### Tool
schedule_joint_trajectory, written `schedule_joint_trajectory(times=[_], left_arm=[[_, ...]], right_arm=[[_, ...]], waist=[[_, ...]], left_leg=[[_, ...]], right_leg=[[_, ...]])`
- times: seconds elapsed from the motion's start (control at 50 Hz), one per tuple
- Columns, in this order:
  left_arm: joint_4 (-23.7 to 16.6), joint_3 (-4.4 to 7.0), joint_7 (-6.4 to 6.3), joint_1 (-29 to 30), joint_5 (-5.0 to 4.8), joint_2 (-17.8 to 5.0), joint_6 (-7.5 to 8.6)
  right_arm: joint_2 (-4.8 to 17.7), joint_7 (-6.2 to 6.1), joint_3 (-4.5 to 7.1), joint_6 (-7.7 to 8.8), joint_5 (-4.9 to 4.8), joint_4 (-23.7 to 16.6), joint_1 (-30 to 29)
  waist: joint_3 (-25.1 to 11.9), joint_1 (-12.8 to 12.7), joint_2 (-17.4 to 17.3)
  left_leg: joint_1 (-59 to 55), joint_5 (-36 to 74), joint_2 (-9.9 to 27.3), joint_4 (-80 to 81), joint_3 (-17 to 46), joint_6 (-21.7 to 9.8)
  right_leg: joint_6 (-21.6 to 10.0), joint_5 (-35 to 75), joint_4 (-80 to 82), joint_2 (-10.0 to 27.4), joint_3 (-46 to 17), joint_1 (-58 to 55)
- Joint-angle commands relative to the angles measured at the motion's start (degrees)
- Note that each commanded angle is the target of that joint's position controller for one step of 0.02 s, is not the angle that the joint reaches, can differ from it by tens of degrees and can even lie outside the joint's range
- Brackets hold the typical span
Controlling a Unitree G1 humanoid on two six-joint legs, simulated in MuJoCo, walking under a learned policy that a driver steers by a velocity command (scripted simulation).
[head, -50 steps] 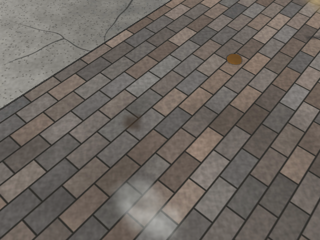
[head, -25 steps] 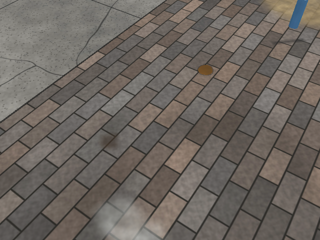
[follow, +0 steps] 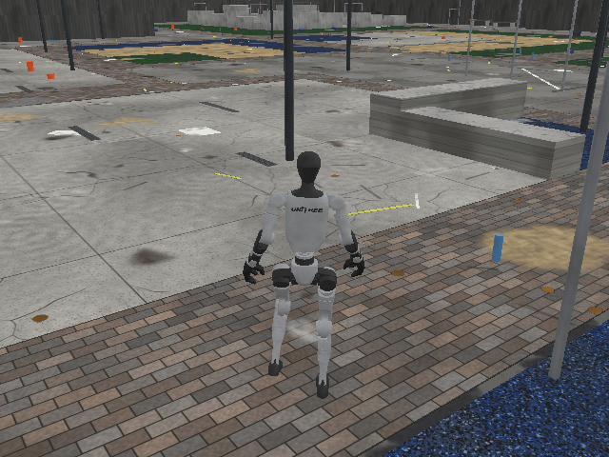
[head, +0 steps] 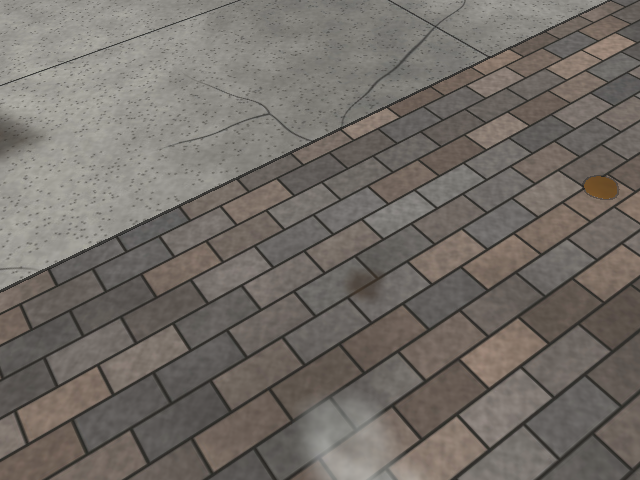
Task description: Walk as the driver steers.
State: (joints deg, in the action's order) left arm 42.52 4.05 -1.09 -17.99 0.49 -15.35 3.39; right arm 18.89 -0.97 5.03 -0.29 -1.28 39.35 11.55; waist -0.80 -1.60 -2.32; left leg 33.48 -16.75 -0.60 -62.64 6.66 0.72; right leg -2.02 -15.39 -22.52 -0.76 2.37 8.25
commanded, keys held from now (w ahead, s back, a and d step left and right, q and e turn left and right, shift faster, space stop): w+q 0.16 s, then w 0.04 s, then w+e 0.80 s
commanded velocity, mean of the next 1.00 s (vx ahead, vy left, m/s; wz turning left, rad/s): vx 0.46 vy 0.00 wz -0.12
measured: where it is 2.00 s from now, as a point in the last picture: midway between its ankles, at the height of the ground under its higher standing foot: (374, 301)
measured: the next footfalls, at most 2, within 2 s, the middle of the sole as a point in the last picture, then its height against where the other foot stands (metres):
left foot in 0.36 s outside the picture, level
right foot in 0.90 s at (363, 453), level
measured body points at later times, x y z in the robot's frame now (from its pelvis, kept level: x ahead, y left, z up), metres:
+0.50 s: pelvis +0.20 +0.10 -0.01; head +0.24 +0.12 +0.44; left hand +0.21 +0.39 -0.14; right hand +0.38 -0.14 -0.10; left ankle +0.23 +0.20 -0.74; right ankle +0.12 -0.07 -0.65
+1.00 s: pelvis +0.48 +0.08 -0.02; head +0.53 +0.07 +0.43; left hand +0.69 +0.32 -0.12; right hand +0.52 -0.22 -0.14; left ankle +0.34 +0.23 -0.63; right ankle +0.54 +0.00 -0.74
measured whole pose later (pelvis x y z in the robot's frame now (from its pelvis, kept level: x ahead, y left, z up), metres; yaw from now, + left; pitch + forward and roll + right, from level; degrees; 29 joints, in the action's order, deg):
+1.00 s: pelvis +0.48 +0.08 -0.02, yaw -11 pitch +1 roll +0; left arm 38.5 4.3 2.3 -10.0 -1.2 -17.1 2.7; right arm 16.6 -0.2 3.2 5.4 -1.4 43.8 14.7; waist 4.9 0.1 0.0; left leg 16.6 -25.8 0.9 -71.1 0.1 0.1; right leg -6.7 -10.7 -33.7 -5.2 1.8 24.1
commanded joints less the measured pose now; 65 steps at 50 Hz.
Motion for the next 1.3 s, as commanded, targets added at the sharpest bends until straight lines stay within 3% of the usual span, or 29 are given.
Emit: schedule_joint_trajectory(times=[0.02, 0.14, 0.24, 0.3, 0.34, 0.36, 0.38, 0.4, 0.42, 0.46, 0.5, 0.54, 0.6, 0.68, 0.78, 0.84, 0.88, 0.9, 0.92, 0.94, 0.96, 0.98, 1.0, 1.02, 1.04, 1.08, 1.18, 1.24, 1.3], left_arm=[[-3.9, 1.51, -0.61, 1.9, 0.24, -7.0, 2.30], [-2.1, 2.12, -0.21, -1.7, -0.03, -9.0, 1.73], [1.6, 2.24, 0.63, -6.0, -1.64, -10.0, 1.01], [3.3, 2.46, 1.12, -5.7, -3.04, -12.4, 0.16], [4.2, 2.04, 0.86, -4.3, -3.04, -12.9, -0.08], [3.0, 0.72, 0.81, -3.7, -1.92, -10.0, 0.46], [0.7, -1.81, 1.33, -9.6, -0.99, -1.2, 1.40], [1.8, -0.08, 1.28, -5.2, -3.01, -7.8, 2.50], [-0.2, 0.88, 1.24, -1.1, -4.24, -10.0, 2.54], [-0.2, 0.87, 0.74, 1.0, -2.34, -8.4, 1.98], [1.4, 0.85, 0.91, -2.6, -2.58, -6.3, 0.21], [1.5, 0.65, 0.94, -2.8, -2.65, -4.5, -1.07], [-0.1, 0.55, 0.89, 1.2, -2.27, -3.9, -1.60], [-2.8, -0.38, 2.44, 8.9, -1.84, -2.8, -0.88], [-7.3, -1.04, 4.52, 17.4, -1.89, -2.5, -0.56], [-8.7, 0.21, 5.06, 15.3, -2.01, -4.9, -0.99], [-6.7, 2.72, 4.47, 3.5, -2.25, -9.4, -1.54], [-4.6, 4.57, 3.40, -5.9, -2.14, -12.8, -2.12], [-4.2, 5.52, 2.45, -6.1, -2.24, -18.9, -2.11], [-6.5, 4.59, 2.88, -6.6, -1.58, -16.9, -0.79], [-6.2, 3.58, 3.04, -4.9, -1.25, -12.8, 0.04], [-6.2, 2.97, 3.05, -1.7, -1.67, -10.7, 0.56], [-6.7, 2.45, 3.03, 2.4, -1.86, -9.0, 0.72], [-7.6, 1.85, 2.75, 4.8, -1.28, -7.4, 0.86], [-8.1, 1.71, 2.50, 5.8, -0.82, -7.4, 0.85], [-7.5, 1.97, 1.87, 5.5, -1.22, -8.6, 1.00], [-6.0, 2.60, 0.34, 2.2, -1.79, -11.0, -0.02], [-4.8, 2.69, 0.30, -0.9, -2.07, -11.2, -0.56], [-4.6, 2.57, 0.16, -1.1, -2.11, -10.4, -0.90]], right_arm=[[3.5, 0.75, 1.05, 1.60, -0.30, -4.2, -3.0], [1.3, 2.24, 0.07, 1.86, -0.21, -7.5, -8.3], [-1.6, 3.89, -1.67, 2.75, -0.42, -10.3, -14.1], [0.7, 4.40, -0.93, 3.63, -0.07, -10.6, -12.5], [5.6, 3.58, 1.82, 3.81, -0.15, -6.1, 3.6], [9.2, 2.45, 3.15, 3.25, 0.40, -3.8, 14.3], [15.0, 1.70, 3.53, 3.33, 1.69, -3.4, 15.4], [9.6, 1.63, 2.25, 3.85, 2.33, -4.3, 15.2], [7.1, 1.79, 1.21, 4.21, 2.04, -3.2, 11.7], [2.5, 2.19, 0.04, 4.87, 1.26, -2.4, 5.0], [0.6, 2.25, -0.13, 6.14, 1.86, -1.9, 1.9], [0.8, 2.08, 0.17, 7.23, 1.89, -0.6, 1.3], [1.7, 1.51, 0.60, 7.60, 2.27, 1.3, 2.1], [3.9, 0.64, 1.09, 7.02, 1.90, 2.4, 3.3], [6.2, 0.13, 1.83, 4.94, 0.70, 4.7, 7.8], [8.7, -0.43, 2.30, 3.46, 0.20, 4.6, 7.1], [10.0, -0.70, 2.41, 2.68, -0.45, 3.9, 5.5], [9.0, -0.85, 1.82, 3.11, -0.41, 3.3, 4.6], [-0.3, -0.16, -0.79, 4.31, 2.24, 0.3, 9.1], [1.9, 0.59, -1.33, 6.84, 0.69, -1.2, 6.9], [5.3, 1.19, -0.47, 8.19, -1.34, -2.9, 0.6], [5.2, 1.15, -0.84, 8.86, -1.26, -3.5, -0.7], [4.9, 0.75, -0.71, 8.98, 0.24, -2.8, -0.7], [5.8, 0.66, -0.23, 8.48, 1.29, -2.4, 0.1], [5.8, 0.83, -0.09, 7.74, 1.63, -2.4, 0.9], [4.1, 0.89, -0.57, 6.57, 2.18, -2.5, 1.2], [0.7, 1.24, -2.35, 6.09, 2.04, -5.1, -9.6], [2.2, 1.84, -1.90, 6.61, 0.93, -6.1, -13.3], [4.6, 2.26, -0.69, 7.34, 0.59, -6.1, -12.2]], waist=[[4.6, -0.5, 7.9], [6.4, -3.1, 8.0], [9.7, -4.5, 6.4], [7.6, -1.0, 8.5], [-3.3, 8.6, 8.2], [-11.7, 13.4, 5.5], [-20.7, 7.6, -11.6], [-22.3, 11.2, -6.3], [-12.0, 9.4, -6.3], [-3.3, 5.1, -4.0], [-1.6, 1.9, -5.0], [0.8, 0.6, -2.5], [4.1, 0.9, -1.4], [6.6, 3.2, 0.2], [8.4, 5.9, 1.2], [3.3, 2.8, -2.1], [-3.7, -4.4, -3.2], [-8.1, -9.4, -0.4], [-11.2, -2.9, 15.8], [-21.7, -4.4, 12.5], [-14.9, -6.1, 7.8], [-8.4, -3.6, 3.8], [-4.5, -0.6, 0.6], [-3.0, 1.1, 1.3], [-2.3, 2.3, 2.3], [-1.0, 3.0, 2.5], [1.1, -1.1, 5.8], [0.7, -2.8, 7.1], [0.4, -1.3, 9.1]], left_leg=[[14.9, 7.8, 3.7, -4.4, 1.1, 1.4], [15.3, 13.3, 5.2, 9.3, -2.1, 2.8], [8.9, 9.5, 4.7, 22.3, -7.0, -0.7], [-0.8, 3.8, 1.8, 29.2, -10.2, -4.3], [-25.3, 9.9, -1.9, 34.3, -12.2, -7.4], [-45.4, 9.8, 6.3, 30.9, -3.1, -9.8], [-60.4, 0.0, 24.0, 36.8, 26.2, -17.7], [-55.6, -2.3, 25.4, 43.9, 33.0, -18.1], [-48.4, 0.8, 23.2, 44.8, 22.1, -15.3], [-34.8, 6.9, 17.9, 47.8, 9.0, -12.3], [-28.2, 10.9, 15.4, 51.9, 2.1, -11.2], [-25.7, 17.0, 15.2, 54.0, -2.7, -11.4], [-25.7, 20.6, 14.6, 55.5, -8.4, -11.0], [-27.8, 21.5, 13.9, 56.9, -14.2, -9.9], [-38.3, 30.3, 16.8, 53.0, -17.6, -9.2], [-42.0, 56.9, 16.8, 42.7, -19.7, -7.6], [-38.2, 63.7, 15.4, 25.2, -20.5, -6.0], [-27.1, 51.1, 12.9, 9.8, -20.7, -3.6], [-0.7, -7.9, 1.8, -11.9, -18.1, 0.5], [8.3, -18.7, -3.4, -22.3, -2.6, 0.6], [13.4, -13.2, 0.3, -20.9, 0.6, -0.7], [12.6, -8.2, 3.0, -15.1, 0.2, -1.7], [9.3, -5.6, 5.0, -9.5, -0.3, -1.5], [5.3, -3.7, 6.2, -6.3, -0.1, -0.9], [2.8, -2.6, 6.5, -4.5, -0.3, -0.1], [1.1, -1.4, 6.6, 1.0, -2.1, 1.9], [-4.9, 17.5, 2.5, 23.8, -4.7, 4.2], [-7.4, 20.5, 0.7, 30.3, -3.5, 3.8], [-9.2, 15.0, 0.7, 33.5, -1.6, 1.6]], right_leg=[[-6.1, -5.1, 15.3, 14.6, -12.8, -6.1], [-7.2, 5.0, 15.8, 15.8, -3.5, -9.5], [-8.3, 10.1, 16.2, 17.7, -0.2, -9.6], [-8.0, 29.2, 10.7, 18.6, -0.9, -11.6], [-5.1, 47.4, -7.6, 15.0, 2.8, -6.6], [-2.5, 31.6, -23.7, 12.4, 2.7, 7.6], [1.5, -15.9, -45.1, 1.5, -0.5, 27.3], [1.5, -17.9, -52.6, 0.9, -11.2, 30.6], [1.1, -13.1, -53.5, 3.7, -10.0, 34.7], [1.2, -3.7, -48.3, 8.1, -8.0, 31.8], [1.5, 2.0, -46.9, 9.4, -8.3, 25.9], [2.0, 3.7, -45.7, 9.3, -8.5, 26.4], [2.7, 9.7, -39.5, 8.8, -9.7, 30.8], [2.1, 19.0, -24.4, 7.7, -5.8, 30.6], [-0.6, 15.6, -15.4, 6.3, -1.0, 33.9], [-3.6, 7.9, -14.5, 1.1, 4.0, 25.7], [-7.1, 5.4, -12.3, -3.2, 4.9, 9.1], [-9.7, 8.5, -8.3, -2.1, -0.3, -7.5], [-18.7, 5.4, -6.5, 12.9, -29.3, -26.9], [-26.1, -2.2, 3.2, 20.4, -53.0, -33.6], [-22.1, -0.6, 5.8, 18.8, -45.3, -29.7], [-19.5, 3.6, 5.7, 16.2, -37.3, -21.4], [-17.5, 9.6, 5.9, 13.6, -31.7, -13.2], [-16.9, 15.1, 7.0, 11.9, -28.0, -7.6], [-16.9, 17.6, 8.3, 11.1, -26.5, -3.9], [-16.9, 22.7, 9.3, 10.1, -23.0, 1.4], [-11.9, 15.3, 8.2, 4.1, -16.0, 9.2], [-10.5, 9.3, 5.7, 5.5, -20.0, 6.9], [-9.1, 6.1, 0.5, 7.7, -25.8, 2.0]])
